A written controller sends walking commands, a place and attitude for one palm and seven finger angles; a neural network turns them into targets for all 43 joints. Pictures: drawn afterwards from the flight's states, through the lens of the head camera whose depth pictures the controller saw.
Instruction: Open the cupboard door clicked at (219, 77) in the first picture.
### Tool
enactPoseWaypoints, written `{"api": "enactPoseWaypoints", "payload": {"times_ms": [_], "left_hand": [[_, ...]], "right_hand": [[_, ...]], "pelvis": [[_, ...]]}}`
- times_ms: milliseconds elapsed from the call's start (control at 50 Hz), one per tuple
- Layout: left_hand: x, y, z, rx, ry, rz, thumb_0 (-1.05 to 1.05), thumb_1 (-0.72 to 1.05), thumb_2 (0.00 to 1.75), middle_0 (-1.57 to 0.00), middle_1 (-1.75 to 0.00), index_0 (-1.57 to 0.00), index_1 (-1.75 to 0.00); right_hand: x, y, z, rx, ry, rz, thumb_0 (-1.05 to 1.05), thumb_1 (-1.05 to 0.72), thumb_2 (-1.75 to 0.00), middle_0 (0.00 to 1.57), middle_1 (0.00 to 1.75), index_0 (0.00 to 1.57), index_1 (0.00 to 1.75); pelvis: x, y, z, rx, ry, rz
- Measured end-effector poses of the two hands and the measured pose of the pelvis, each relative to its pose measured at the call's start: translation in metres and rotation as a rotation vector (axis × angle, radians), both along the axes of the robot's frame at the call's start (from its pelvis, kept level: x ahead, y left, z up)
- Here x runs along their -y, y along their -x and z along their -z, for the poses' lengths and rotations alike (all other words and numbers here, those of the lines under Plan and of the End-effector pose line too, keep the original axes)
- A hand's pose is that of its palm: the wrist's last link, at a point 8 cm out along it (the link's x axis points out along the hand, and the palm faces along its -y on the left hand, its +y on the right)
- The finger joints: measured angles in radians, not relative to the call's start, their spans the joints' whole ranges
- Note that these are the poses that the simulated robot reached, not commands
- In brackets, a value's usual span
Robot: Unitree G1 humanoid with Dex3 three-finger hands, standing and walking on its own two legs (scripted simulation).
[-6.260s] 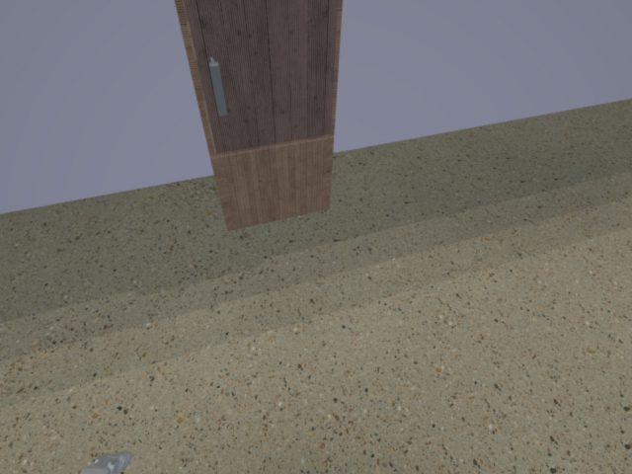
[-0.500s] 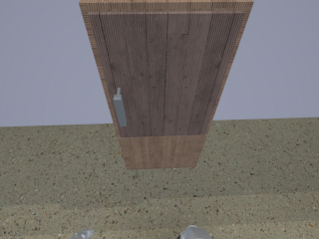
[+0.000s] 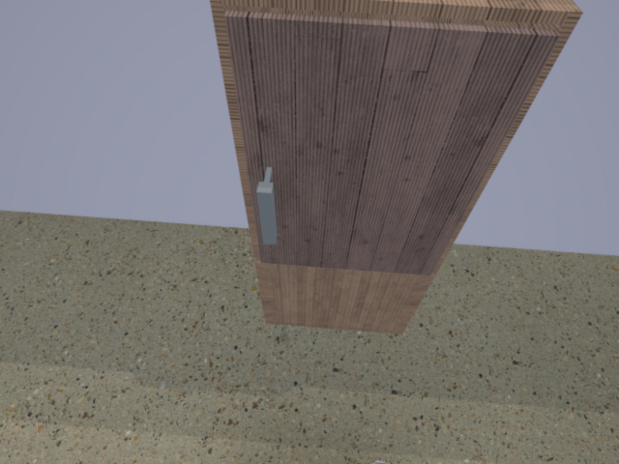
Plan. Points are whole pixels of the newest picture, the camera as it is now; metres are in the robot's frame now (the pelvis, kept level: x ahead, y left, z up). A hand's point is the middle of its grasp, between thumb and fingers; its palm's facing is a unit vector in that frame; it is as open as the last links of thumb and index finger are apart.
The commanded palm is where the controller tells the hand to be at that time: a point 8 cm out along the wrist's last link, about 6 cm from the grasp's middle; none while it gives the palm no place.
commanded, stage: come to a stop and stand still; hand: left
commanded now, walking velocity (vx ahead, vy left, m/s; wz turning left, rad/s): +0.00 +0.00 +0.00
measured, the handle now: (269, 206) +0.56 +0.13 -0.08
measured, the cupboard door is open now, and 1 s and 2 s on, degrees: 0 0 0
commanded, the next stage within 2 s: look again from close up in 0.86 s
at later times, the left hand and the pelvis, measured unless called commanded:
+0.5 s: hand out of the picture -0.02 +0.19 -0.16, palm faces +0.00 -0.98 -0.21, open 7.3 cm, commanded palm none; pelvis -0.02 +0.02 +0.01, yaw -1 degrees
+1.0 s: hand out of the picture -0.06 +0.16 -0.17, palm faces +0.01 -0.99 -0.16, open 7.3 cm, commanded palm none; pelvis -0.04 +0.01 +0.01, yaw -1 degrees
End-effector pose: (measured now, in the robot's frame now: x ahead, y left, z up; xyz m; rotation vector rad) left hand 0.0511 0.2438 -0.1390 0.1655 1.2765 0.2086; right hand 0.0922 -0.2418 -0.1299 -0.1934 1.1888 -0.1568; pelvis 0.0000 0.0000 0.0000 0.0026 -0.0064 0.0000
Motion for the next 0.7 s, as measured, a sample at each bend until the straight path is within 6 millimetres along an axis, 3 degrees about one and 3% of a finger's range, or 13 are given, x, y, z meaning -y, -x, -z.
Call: {"api": "enactPoseWaypoints", "payload": {"times_ms": [40,120,280,420,580,700], "left_hand": [[-0.011,0.011,0.009,-0.014,0.015,-0.019,0.00,0.91,0.90,-0.20,-0.30,-0.20,-0.30],[-0.023,0.033,0.006,-0.056,0.034,-0.041,0.00,0.91,0.90,-0.20,-0.30,-0.20,-0.30],[-0.023,0.068,-0.003,-0.150,0.036,-0.023,0.00,0.91,0.90,-0.20,-0.30,-0.20,-0.30],[-0.004,0.073,-0.010,-0.137,0.027,0.018,0.00,0.91,0.90,-0.20,-0.30,-0.20,-0.30],[0.011,0.072,-0.009,-0.094,0.038,0.040,0.01,0.93,0.90,-0.20,-0.30,-0.20,-0.30],[0.018,0.083,-0.007,-0.111,0.052,0.037,0.01,0.93,0.90,-0.20,-0.30,-0.20,-0.30]], "right_hand": [[-0.009,0.002,-0.002,0.020,0.016,-0.011,0.00,-0.92,-0.90,0.20,0.30,0.19,0.30],[-0.030,0.019,-0.012,-0.015,0.018,-0.030,0.00,-0.91,-0.90,0.20,0.30,0.20,0.30],[-0.045,0.046,-0.006,-0.054,-0.016,0.013,0.00,-0.93,-0.90,0.20,0.30,0.20,0.30],[-0.038,0.087,0.010,-0.113,-0.057,0.076,0.00,-0.94,-0.90,0.20,0.30,0.20,0.30],[-0.037,0.139,0.008,-0.205,-0.076,0.098,0.00,-0.92,-0.90,0.20,0.30,0.20,0.30],[-0.040,0.172,0.007,-0.281,-0.084,0.109,0.00,-0.92,-0.90,0.20,0.30,0.20,0.30]], "pelvis": [[-0.009,0.003,0.004,0.005,0.007,-0.005],[-0.020,0.006,-0.005,0.010,0.006,-0.003],[-0.029,0.011,-0.011,-0.002,-0.013,0.020],[-0.024,0.020,-0.010,0.013,-0.009,0.021],[-0.013,0.030,-0.013,0.040,-0.010,0.022],[-0.008,0.038,-0.014,0.036,-0.005,0.019]]}}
